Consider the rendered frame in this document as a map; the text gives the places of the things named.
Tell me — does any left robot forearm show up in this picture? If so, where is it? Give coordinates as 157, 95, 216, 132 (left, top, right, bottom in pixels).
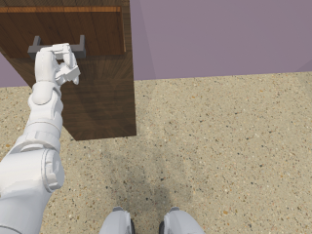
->
0, 81, 63, 196

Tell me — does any cabinet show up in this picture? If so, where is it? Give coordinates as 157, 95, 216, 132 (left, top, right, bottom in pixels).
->
0, 0, 137, 141

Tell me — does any handle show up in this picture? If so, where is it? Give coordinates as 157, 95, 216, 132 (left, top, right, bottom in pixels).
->
27, 34, 87, 60

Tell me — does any right robot shin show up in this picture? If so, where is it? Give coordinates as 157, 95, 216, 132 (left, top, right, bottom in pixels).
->
164, 207, 179, 234

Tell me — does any robot left hand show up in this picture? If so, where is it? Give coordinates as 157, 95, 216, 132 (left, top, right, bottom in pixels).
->
34, 43, 81, 89

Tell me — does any left robot upper arm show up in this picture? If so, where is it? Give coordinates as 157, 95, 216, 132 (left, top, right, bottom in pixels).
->
0, 148, 65, 234

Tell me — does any left robot shin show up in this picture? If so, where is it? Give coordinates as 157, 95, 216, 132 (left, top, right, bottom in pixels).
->
112, 206, 124, 212

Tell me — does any drawer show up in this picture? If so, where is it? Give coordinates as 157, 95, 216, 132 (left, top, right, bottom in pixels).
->
0, 5, 125, 59

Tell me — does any robot shin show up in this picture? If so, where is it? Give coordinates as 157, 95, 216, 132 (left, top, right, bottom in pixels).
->
164, 207, 179, 234
112, 206, 124, 212

